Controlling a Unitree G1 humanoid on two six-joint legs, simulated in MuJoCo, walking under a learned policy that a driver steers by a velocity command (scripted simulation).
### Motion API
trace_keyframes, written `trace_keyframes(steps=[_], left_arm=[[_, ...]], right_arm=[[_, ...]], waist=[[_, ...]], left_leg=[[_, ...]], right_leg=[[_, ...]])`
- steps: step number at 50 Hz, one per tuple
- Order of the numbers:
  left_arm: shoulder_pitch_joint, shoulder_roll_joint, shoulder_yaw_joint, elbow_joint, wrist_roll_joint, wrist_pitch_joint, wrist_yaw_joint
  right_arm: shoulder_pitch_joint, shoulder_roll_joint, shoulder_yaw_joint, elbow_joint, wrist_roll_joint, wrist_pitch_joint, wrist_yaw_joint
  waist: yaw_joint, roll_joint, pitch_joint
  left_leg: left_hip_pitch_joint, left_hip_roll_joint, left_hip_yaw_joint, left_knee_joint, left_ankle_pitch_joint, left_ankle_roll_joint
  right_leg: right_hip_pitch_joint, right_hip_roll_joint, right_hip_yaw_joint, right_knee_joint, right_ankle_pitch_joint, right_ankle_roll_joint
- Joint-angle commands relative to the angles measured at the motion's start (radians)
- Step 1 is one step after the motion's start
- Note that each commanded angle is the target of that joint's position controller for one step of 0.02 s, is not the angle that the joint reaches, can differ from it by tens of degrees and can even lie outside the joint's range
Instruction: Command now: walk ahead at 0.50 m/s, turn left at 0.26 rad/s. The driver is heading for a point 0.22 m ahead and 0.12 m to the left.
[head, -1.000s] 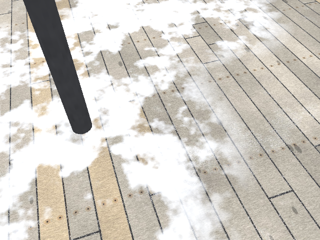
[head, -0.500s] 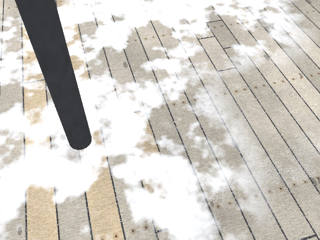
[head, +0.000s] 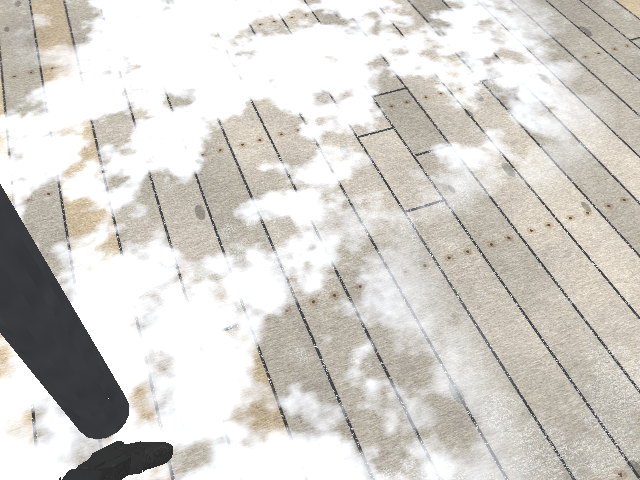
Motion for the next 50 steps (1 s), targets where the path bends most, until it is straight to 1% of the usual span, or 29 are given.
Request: trace_keyframes(steps=[1, 2, 3, 4, 5, 6, 8, 10, 11, 12, 14, 16, 18, 19, 20, 21, 22, 23, 24, 25, 27, 30, 33, 35, 36, 41, 43, 44, 50], left_arm=[[0.471, 0.333, 0.106, 0.063, 0.024, -0.004, 0.027], [0.456, 0.265, 0.082, 0.06, 0.019, 0.007, 0.028], [0.37, 0.199, 0.061, 0.044, 0.015, 0.01, 0.032], [0.283, 0.157, 0.047, 0.023, 0.017, 0.01, 0.034], [0.215, 0.114, 0.033, 0.021, 0.02, 0.009, 0.028], [0.187, 0.106, 0.031, 0.025, 0.027, 0.005, 0.027], [0.169, 0.089, 0.027, 0.042, 0.034, 0.004, 0.025], [0.155, 0.112, 0.03, 0.059, 0.037, 0.004, 0.036], [0.158, 0.115, 0.027, 0.071, 0.044, 0.004, 0.041], [0.146, 0.138, 0.032, 0.072, 0.038, 0.006, 0.045], [0.19, 0.158, 0.036, 0.097, 0.026, 0.02, 0.051], [0.224, 0.166, 0.037, 0.119, 0.019, 0.04, 0.058], [0.213, 0.161, 0.035, 0.131, 0.007, 0.053, 0.061], [0.202, 0.15, 0.031, 0.134, -0.001, 0.058, 0.062], [0.241, 0.124, 0.024, 0.149, 0.002, 0.059, 0.061], [0.304, 0.095, 0.016, 0.156, 0.026, 0.055, 0.061], [0.421, 0.04, 0.005, 0.183, 0.034, 0.056, 0.063], [0.396, 0.054, 0.006, 0.19, 0.027, 0.07, 0.073], [0.361, 0.08, 0.011, 0.183, 0.017, 0.086, 0.079], [0.343, 0.09, 0.013, 0.187, 0.013, 0.101, 0.085], [0.33, 0.109, 0.017, 0.201, 0.021, 0.123, 0.091], [0.342, 0.103, 0.017, 0.228, 0.016, 0.116, 0.086], [0.335, 0.093, 0.017, 0.242, 0.014, 0.111, 0.083], [0.335, 0.085, 0.016, 0.25, 0.014, 0.114, 0.084], [0.323, 0.094, 0.02, 0.249, 0.018, 0.126, 0.08], [0.344, 0.08, 0.02, 0.264, 0.019, 0.142, 0.081], [0.354, 0.077, 0.019, 0.27, 0.021, 0.141, 0.084], [0.373, 0.06, 0.013, 0.278, 0.017, 0.131, 0.089], [0.394, 0.054, 0.007, 0.289, 0.019, 0.114, 0.096]], right_arm=[[0.05, -0.026, 0.011, -0.097, -0.005, -0.029, 0.011], [0.051, -0.054, 0.006, -0.08, 0.0, -0.054, 0.011], [-0.027, -0.148, -0.023, -0.091, 0.022, -0.064, 0.008], [-0.075, -0.149, -0.026, -0.1, 0.023, -0.064, 0.001], [-0.113, -0.137, -0.032, -0.103, 0.008, -0.051, -0.01], [-0.08, -0.107, -0.035, -0.1, 0.003, -0.035, -0.015], [-0.039, -0.052, -0.029, -0.087, -0.001, -0.006, -0.016], [-0.077, -0.035, -0.024, -0.112, -0.008, 0.002, -0.019], [-0.09, -0.014, -0.015, -0.115, -0.006, 0.005, -0.016], [-0.119, -0.007, -0.006, -0.125, -0.006, 0.003, -0.009], [-0.186, -0.049, -0.013, -0.137, -0.008, 0.0, 0.001], [-0.228, -0.066, -0.017, -0.137, -0.014, 0.01, 0.003], [-0.244, -0.073, -0.021, -0.136, -0.02, 0.017, 0.005], [-0.234, -0.08, -0.025, -0.128, -0.026, 0.018, 0.004], [-0.23, -0.114, -0.036, -0.123, -0.033, 0.018, 0.0], [-0.231, -0.18, -0.049, -0.128, -0.033, 0.019, -0.009], [-0.258, -0.17, -0.041, -0.127, -0.036, 0.026, -0.015], [-0.253, -0.099, -0.028, -0.114, -0.03, 0.03, -0.009], [-0.287, -0.084, -0.024, -0.112, -0.024, 0.033, -0.003], [-0.337, -0.085, -0.023, -0.121, -0.023, 0.035, 0.0], [-0.368, -0.096, -0.027, -0.123, -0.02, 0.029, 0.004], [-0.349, -0.087, -0.03, -0.095, -0.009, 0.023, 0.001], [-0.344, -0.081, -0.031, -0.075, -0.01, 0.028, -0.005], [-0.354, -0.078, -0.033, -0.065, -0.011, 0.034, -0.006], [-0.356, -0.052, -0.024, -0.057, -0.016, 0.04, -0.014], [-0.373, -0.057, -0.024, -0.03, -0.013, 0.056, -0.026], [-0.377, -0.055, -0.024, -0.019, -0.014, 0.059, -0.029], [-0.383, -0.076, -0.031, -0.019, -0.009, 0.057, -0.022], [-0.384, -0.057, -0.03, 0.005, -0.012, 0.061, -0.018]], waist=[[0.205, -0.128, -0.395], [0.198, -0.23, -0.466], [0.189, -0.162, -0.304], [0.153, -0.097, -0.206], [0.114, -0.021, -0.124], [0.073, -0.071, -0.103], [0.033, -0.068, -0.075], [0.013, -0.067, -0.064], [0.014, -0.044, -0.087], [0.02, -0.074, -0.081], [0.055, -0.064, -0.102], [0.07, -0.059, -0.097], [0.054, -0.048, -0.082], [0.037, -0.041, -0.077], [0.037, -0.002, -0.072], [0.081, 0.093, -0.101], [0.148, 0.214, -0.147], [0.115, 0.196, -0.156], [0.121, 0.171, -0.127], [0.127, 0.147, -0.102], [0.122, 0.117, -0.066], [0.107, 0.065, -0.101], [0.095, 0.03, -0.115], [0.095, 0.019, -0.104], [0.093, 0.019, -0.1], [0.098, 0.014, -0.049], [0.097, 0.017, -0.033], [0.1, 0.016, -0.019], [0.089, 0.027, 0.01]], left_leg=[[-0.626, 0.019, 0.005, 0.764, 0.383, 0.02], [-0.755, -0.036, -0.116, 0.94, -0.148, 0.011], [-0.816, 0.015, -0.149, 1.016, -0.124, 0.017], [-0.797, 0.06, -0.113, 0.999, -0.059, 0.013], [-0.749, 0.088, -0.086, 0.94, -0.014, 0.007], [-0.665, 0.117, -0.09, 0.891, 0.018, -0.001], [-0.563, 0.119, -0.076, 0.805, 0.057, -0.012], [-0.564, 0.119, -0.06, 0.656, 0.146, -0.021], [-0.508, 0.128, -0.059, 0.566, 0.208, -0.019], [-0.478, 0.121, -0.04, 0.474, 0.264, -0.022], [-0.464, 0.09, -0.014, 0.382, 0.355, -0.023], [-0.457, 0.082, -0.018, 0.329, 0.36, -0.012], [-0.407, 0.074, -0.015, 0.254, 0.36, 0.011], [-0.349, 0.063, -0.005, 0.181, 0.408, 0.028], [-0.284, 0.084, -0.036, 0.103, 0.557, 0.049], [-0.183, 0.178, -0.124, 0.122, 0.832, 0.082], [-0.114, 0.27, -0.222, 0.141, 0.88, 0.185], [-0.155, 0.281, -0.262, 0.11, 0.73, 0.218], [-0.206, 0.251, -0.253, 0.087, 0.573, 0.194], [-0.25, 0.213, -0.224, 0.087, 0.487, 0.159], [-0.31, 0.161, -0.166, 0.092, 0.462, 0.119], [-0.236, 0.117, -0.1, 0.167, 0.666, 0.094], [-0.186, 0.109, -0.085, 0.196, 0.74, 0.1], [-0.191, 0.107, -0.081, 0.195, 0.72, 0.107], [-0.196, 0.101, -0.074, 0.19, 0.704, 0.107], [-0.227, 0.083, -0.06, 0.165, 0.572, 0.09], [-0.235, 0.079, -0.057, 0.155, 0.53, 0.085], [-0.236, 0.08, -0.061, 0.154, 0.509, 0.081], [-0.236, 0.07, -0.055, 0.138, 0.426, 0.067]], right_leg=[[0.951, -0.342, 0.475, 0.02, -0.092, -0.221], [0.964, -0.407, 0.699, -0.115, -0.039, -0.26], [0.821, -0.367, 0.529, -0.115, 0.089, -0.212], [0.659, -0.333, 0.369, -0.117, 0.278, -0.187], [0.501, -0.275, 0.25, -0.154, 0.38, -0.159], [0.39, -0.262, 0.182, -0.175, 0.448, -0.16], [0.26, -0.227, 0.096, -0.213, 0.51, -0.162], [0.231, -0.208, 0.038, -0.227, 0.587, -0.165], [0.212, -0.203, 0.011, -0.236, 0.591, -0.17], [0.203, -0.197, -0.013, -0.231, 0.609, -0.172], [0.271, -0.177, -0.026, -0.22, 0.547, -0.149], [0.309, -0.19, -0.002, -0.198, 0.459, -0.14], [0.301, -0.196, 0.017, -0.155, 0.319, -0.121], [0.282, -0.175, 0.019, -0.118, 0.211, -0.094], [0.265, -0.13, 0.014, -0.072, 0.082, -0.047], [0.217, -0.058, -0.029, 0.012, -0.109, 0.007], [0.149, 0.002, -0.048, 0.064, -0.35, 0.054], [0.172, -0.001, -0.027, 0.065, -0.379, 0.072], [0.18, -0.008, -0.017, 0.035, -0.343, 0.071], [0.203, -0.012, -0.012, 0.003, -0.299, 0.069], [0.247, -0.014, -0.013, -0.036, -0.265, 0.064], [0.276, -0.027, -0.007, -0.057, -0.151, 0.059], [0.274, -0.031, -0.012, -0.053, -0.098, 0.065], [0.276, -0.03, -0.015, -0.053, -0.1, 0.066], [0.281, -0.031, -0.014, -0.053, -0.081, 0.071], [0.273, -0.03, -0.019, -0.071, -0.138, 0.071], [0.265, -0.03, -0.021, -0.079, -0.165, 0.071], [0.255, -0.029, -0.023, -0.085, -0.206, 0.065], [0.221, -0.031, -0.021, -0.107, -0.274, 0.062]])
